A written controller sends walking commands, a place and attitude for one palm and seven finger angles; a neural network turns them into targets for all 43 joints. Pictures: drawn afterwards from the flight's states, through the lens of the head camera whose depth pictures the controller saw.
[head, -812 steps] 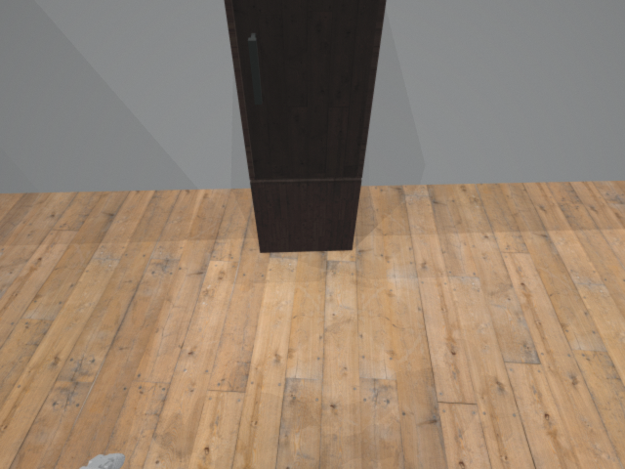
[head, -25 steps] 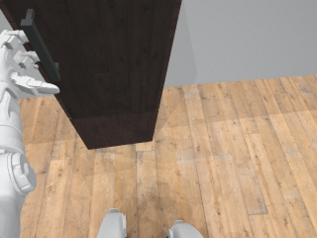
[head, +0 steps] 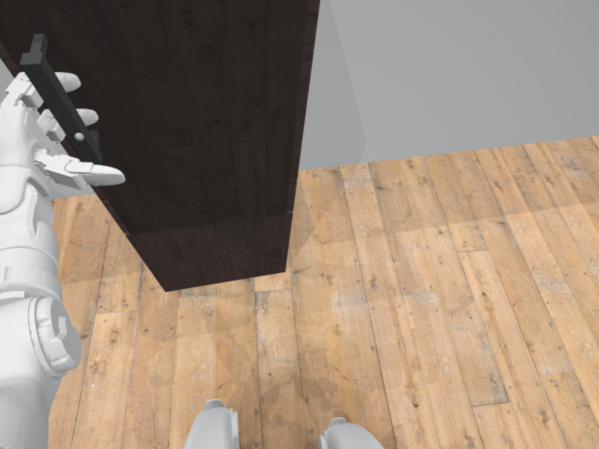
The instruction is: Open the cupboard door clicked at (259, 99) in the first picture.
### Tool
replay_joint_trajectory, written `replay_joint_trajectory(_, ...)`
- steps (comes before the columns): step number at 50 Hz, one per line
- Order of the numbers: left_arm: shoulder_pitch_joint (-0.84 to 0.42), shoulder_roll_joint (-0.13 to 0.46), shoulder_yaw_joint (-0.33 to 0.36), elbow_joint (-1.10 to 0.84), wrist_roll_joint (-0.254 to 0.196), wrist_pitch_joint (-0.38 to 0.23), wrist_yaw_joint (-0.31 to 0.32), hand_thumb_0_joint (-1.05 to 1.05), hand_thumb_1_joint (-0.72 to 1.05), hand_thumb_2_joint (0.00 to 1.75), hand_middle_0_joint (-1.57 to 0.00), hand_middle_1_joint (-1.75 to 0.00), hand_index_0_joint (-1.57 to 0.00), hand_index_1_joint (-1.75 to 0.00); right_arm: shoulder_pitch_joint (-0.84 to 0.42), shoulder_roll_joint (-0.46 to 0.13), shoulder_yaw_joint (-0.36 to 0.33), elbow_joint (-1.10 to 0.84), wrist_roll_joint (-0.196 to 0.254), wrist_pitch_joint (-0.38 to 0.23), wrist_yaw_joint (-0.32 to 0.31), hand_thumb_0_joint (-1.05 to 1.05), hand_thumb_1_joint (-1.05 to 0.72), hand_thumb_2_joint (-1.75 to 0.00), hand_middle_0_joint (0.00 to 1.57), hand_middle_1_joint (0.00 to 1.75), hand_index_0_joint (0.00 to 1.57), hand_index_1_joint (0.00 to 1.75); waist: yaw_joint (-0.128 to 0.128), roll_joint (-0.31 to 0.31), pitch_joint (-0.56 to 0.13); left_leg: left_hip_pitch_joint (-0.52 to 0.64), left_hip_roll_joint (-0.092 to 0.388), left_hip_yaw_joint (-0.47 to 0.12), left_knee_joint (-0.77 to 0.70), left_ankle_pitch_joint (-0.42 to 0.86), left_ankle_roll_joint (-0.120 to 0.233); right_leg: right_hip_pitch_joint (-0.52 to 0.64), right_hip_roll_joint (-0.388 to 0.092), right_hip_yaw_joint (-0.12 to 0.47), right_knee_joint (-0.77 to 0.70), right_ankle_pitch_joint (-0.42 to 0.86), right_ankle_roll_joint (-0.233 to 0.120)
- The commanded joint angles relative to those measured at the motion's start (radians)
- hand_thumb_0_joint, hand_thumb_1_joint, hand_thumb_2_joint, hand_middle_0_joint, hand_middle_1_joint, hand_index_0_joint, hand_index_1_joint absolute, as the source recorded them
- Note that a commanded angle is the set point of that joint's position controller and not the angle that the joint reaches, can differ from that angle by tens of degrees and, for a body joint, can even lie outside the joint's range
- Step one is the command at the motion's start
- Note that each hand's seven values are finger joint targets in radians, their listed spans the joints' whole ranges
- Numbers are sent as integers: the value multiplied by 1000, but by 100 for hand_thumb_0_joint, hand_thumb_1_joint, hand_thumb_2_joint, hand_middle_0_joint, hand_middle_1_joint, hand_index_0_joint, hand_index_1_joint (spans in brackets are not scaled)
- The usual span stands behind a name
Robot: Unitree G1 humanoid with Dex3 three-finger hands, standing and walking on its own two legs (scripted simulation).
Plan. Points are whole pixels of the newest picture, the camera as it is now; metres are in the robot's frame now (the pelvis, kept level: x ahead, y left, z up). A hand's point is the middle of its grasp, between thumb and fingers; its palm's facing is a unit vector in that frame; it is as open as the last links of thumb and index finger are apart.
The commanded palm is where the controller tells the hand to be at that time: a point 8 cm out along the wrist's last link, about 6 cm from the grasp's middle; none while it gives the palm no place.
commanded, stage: slide the fingers in behind the handle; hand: left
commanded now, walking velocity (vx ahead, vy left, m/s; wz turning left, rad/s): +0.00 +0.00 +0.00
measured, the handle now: (69, 106) +0.54 +0.27 +0.10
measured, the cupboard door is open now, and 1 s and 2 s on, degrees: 0 0 20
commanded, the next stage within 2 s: close the thumb around the handle in 0.60 s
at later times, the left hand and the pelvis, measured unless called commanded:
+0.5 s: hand (86, 139) +0.48 +0.24 +0.10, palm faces +0.14 -0.99 +0.00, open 14.0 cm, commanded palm +0.46 +0.28 +0.10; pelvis +0.00 +0.00 +0.00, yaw +0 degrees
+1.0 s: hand (90, 135) +0.49 +0.24 +0.10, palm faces +0.15 -0.99 +0.00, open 11.4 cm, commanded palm +0.47 +0.27 +0.10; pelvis +0.00 +0.00 +0.00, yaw +0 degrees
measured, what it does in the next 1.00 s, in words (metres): stands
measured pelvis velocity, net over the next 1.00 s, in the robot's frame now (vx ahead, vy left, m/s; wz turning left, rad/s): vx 0.00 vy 0.00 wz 0.01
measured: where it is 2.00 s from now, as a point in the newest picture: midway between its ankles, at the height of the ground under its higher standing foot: outside the picture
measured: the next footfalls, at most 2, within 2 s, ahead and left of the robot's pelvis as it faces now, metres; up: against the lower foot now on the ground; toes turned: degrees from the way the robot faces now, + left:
none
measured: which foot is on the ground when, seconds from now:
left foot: down 0.00-1.00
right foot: down 0.00-1.00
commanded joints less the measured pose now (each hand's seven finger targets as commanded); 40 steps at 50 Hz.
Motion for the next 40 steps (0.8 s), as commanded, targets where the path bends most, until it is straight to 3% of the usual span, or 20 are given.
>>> replay_joint_trajectory(1, -448, 245, -3, -258, -17, -69, 6, 0, -50, 30, -30, -120, -30, -120, 137, -175, -71, -50, -9, -20, -13, 0, -90, -90, 20, 30, 20, 30, -4, 141, -457, 534, -57, -9, -60, 300, 55, -12, 35, -4, -132, 387, -10)
replay_joint_trajectory(4, -407, 212, -7, -232, -21, -70, 20, 0, -50, 30, -30, -120, -30, -120, 135, -172, -72, -46, -9, -21, -8, 0, -90, -90, 20, 30, 20, 30, -2, 111, -432, 532, -56, -11, -61, 303, 54, -20, 38, -10, -134, 387, -10)
replay_joint_trajectory(6, -428, 247, 13, -218, -17, -60, 31, 0, -50, 30, -30, -120, -30, -120, 134, -177, -70, -45, -9, -19, -9, 0, -90, -90, 20, 30, 20, 30, -5, 90, -400, 480, -59, -5, -66, 259, 58, -4, 33, -3, -142, 368, -5)
replay_joint_trajectory(11, -428, 195, -28, -258, -10, -68, 40, 0, -50, 30, -30, -120, -30, -120, 130, -171, -71, -49, -12, -23, -3, 0, -90, -90, 20, 30, 20, 30, -1, 129, -430, 524, -60, -6, -69, 281, 55, -9, 34, -6, -139, 379, -10)
replay_joint_trajectory(14, -393, 224, 7, -250, -16, -76, 39, 0, -50, 30, -30, -120, -30, -120, 129, -174, -73, -49, -11, -22, -4, 0, -90, -90, 20, 30, 20, 30, 10, 98, -448, 516, -61, -2, -64, 303, 56, 19, 35, -2, -134, 412, -9)
replay_joint_trajectory(16, -407, 208, -18, -234, -14, -73, 33, 0, -50, 30, -30, -120, -30, -120, 123, -172, -70, -49, -7, -20, -4, 0, -90, -90, 20, 30, 20, 30, -5, 103, -396, 497, -61, -1, -70, 268, 56, 0, 34, -3, -143, 384, -8)
replay_joint_trajectory(19, -416, 216, -5, -258, -18, -82, 34, 0, -50, 30, -30, -120, -30, -120, 121, -172, -72, -51, -8, -22, -6, 0, -90, -90, 20, 30, 20, 30, 1, 109, -430, 521, -60, -3, -67, 290, 55, 5, 34, -3, -136, 399, -9)
replay_joint_trajectory(22, -427, 192, -29, -231, -18, -74, 32, 0, -50, 30, -30, -120, -30, -120, 117, -172, -69, -49, -6, -22, -6, 0, -90, -90, 20, 30, 20, 30, -9, 111, -382, 506, -59, -8, -75, 245, 54, -28, 34, -8, -145, 343, -9)
replay_joint_trajectory(23, -439, 220, -7, -226, -15, -77, 38, 0, -50, 30, -30, -120, -30, -120, 126, -176, -69, -46, -10, -22, -9, 0, -90, -90, 20, 30, 20, 30, -8, 85, -379, 498, -58, -16, -73, 246, 56, -24, 34, -7, -142, 339, -12)
replay_joint_trajectory(24, -450, 192, -37, -219, -10, -74, 39, 0, -50, 30, -30, -120, -30, -120, 118, -173, -68, -48, -7, -22, -9, 0, -90, -90, 20, 30, 20, 30, -14, 123, -383, 511, -57, -16, -78, 241, 52, -46, 32, -8, -142, 327, -11)
replay_joint_trajectory(25, -470, 169, -55, -214, -10, -70, 42, 0, -50, 30, -30, -120, -30, -120, 120, -171, -68, -43, -10, -25, -9, 0, -90, -90, 20, 30, 20, 30, -25, 116, -377, 515, -56, -18, -76, 230, 54, -60, 32, -9, -147, 313, -9)
replay_joint_trajectory(28, -479, 210, -20, -231, -10, -80, 49, 0, -50, 30, -30, -120, -30, -120, 134, -177, -69, -38, -15, -29, -9, 0, -90, -90, 20, 30, 20, 30, -11, 140, -426, 542, -55, -25, -70, 274, 51, -48, 32, -9, -134, 334, -16)
replay_joint_trajectory(30, -455, 181, -35, -229, -10, -80, 45, 0, -50, 30, -30, -120, -30, -120, 127, -172, -70, -41, -15, -30, -6, 0, -90, -90, 20, 30, 20, 30, -8, 133, -434, 549, -55, -23, -69, 280, 49, -47, 34, -13, -133, 340, -14)
replay_joint_trajectory(33, -428, 203, -15, -232, -9, -82, 46, 0, -50, 30, -30, -120, -30, -120, 134, -175, -70, -45, -16, -26, -4, 0, -90, -90, 20, 30, 20, 30, 1, 106, -449, 538, -57, -23, -66, 300, 51, -17, 36, -12, -126, 368, -16)
replay_joint_trajectory(35, -446, 181, -32, -260, -8, -83, 48, 0, -50, 30, -30, -120, -30, -120, 127, -171, -73, -44, -14, -25, -3, 0, -90, -90, 20, 30, 20, 30, -2, 140, -449, 557, -55, -19, -67, 296, 49, -36, 35, -14, -129, 362, -13)
replay_joint_trajectory(36, -428, 183, -28, -249, -9, -80, 50, 0, -44, 32, -30, -121, -30, -121, 126, -172, -72, -47, -13, -24, -1, 0, -90, -90, 20, 30, 20, 30, 4, 138, -433, 553, -56, -23, -74, 285, 46, -40, 36, -18, -133, 345, -16)
replay_joint_trajectory(37, -431, 171, -41, -234, -8, -75, 52, 0, -39, 35, -31, -121, -31, -121, 125, -172, -70, -44, -12, -22, -3, 0, -90, -90, 20, 30, 20, 30, -8, 130, -403, 544, -54, -22, -76, 276, 47, -50, 37, -18, -138, 339, -15)
replay_joint_trajectory(38, -456, 168, -39, -257, -10, -82, 55, 0, -33, 37, -31, -122, -31, -122, 132, -171, -72, -42, -16, -24, -2, 0, -90, -90, 20, 30, 20, 30, -10, 110, -417, 547, -54, -27, -72, 283, 50, -42, 38, -18, -133, 345, -16)
replay_joint_trajectory(39, -450, 158, -45, -266, -10, -83, 56, 0, -28, 40, -32, -122, -32, -122, 125, -172, -75, -45, -13, -26, -1, 0, -90, -90, 20, 30, 20, 30, -6, 135, -436, 563, -55, -23, -75, 281, 48, -52, 37, -17, -136, 339, -14)
replay_joint_trajectory(40, -435, 165, -38, -242, -10, -77, 58, 0, -22, 42, -32, -123, -32, -123, 126, -172, -73, -42, -14, -25, -2, 0, -90, -90, 20, 30, 20, 30, -5, 122, -414, 545, -56, -22, -75, 271, 48, -44, 36, -17, -140, 336, -15)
